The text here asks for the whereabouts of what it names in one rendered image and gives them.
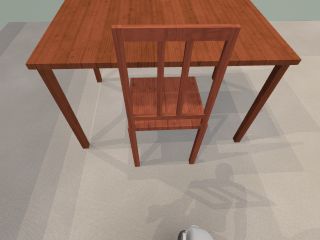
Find chair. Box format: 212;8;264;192
111;24;241;167

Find robot right shin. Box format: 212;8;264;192
186;225;199;231

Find table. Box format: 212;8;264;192
25;0;302;149

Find right robot thigh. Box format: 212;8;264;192
181;228;214;240

